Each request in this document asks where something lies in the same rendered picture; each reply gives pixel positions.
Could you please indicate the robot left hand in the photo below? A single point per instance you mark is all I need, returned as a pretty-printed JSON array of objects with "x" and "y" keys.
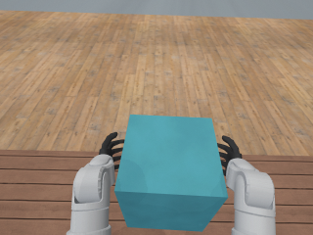
[{"x": 107, "y": 148}]

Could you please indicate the left robot forearm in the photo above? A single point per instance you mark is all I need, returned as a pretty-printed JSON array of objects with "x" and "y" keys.
[{"x": 91, "y": 198}]

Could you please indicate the robot right hand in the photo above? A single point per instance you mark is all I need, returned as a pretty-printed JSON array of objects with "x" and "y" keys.
[{"x": 233, "y": 152}]

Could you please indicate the right robot forearm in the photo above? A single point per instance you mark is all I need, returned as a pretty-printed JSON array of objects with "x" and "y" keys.
[{"x": 254, "y": 199}]

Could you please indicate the carton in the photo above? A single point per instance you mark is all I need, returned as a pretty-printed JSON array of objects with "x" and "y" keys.
[{"x": 170, "y": 175}]

